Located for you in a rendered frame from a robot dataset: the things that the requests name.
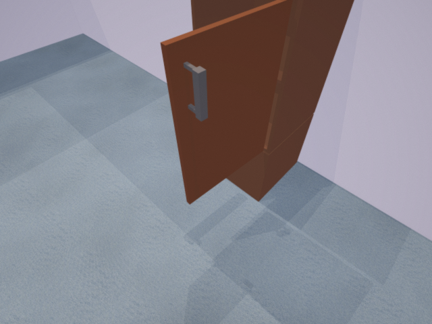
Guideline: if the handle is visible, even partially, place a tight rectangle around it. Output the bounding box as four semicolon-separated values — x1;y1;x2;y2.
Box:
184;62;208;121

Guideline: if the cupboard door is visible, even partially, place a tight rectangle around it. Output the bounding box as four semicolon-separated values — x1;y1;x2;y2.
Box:
161;0;293;204

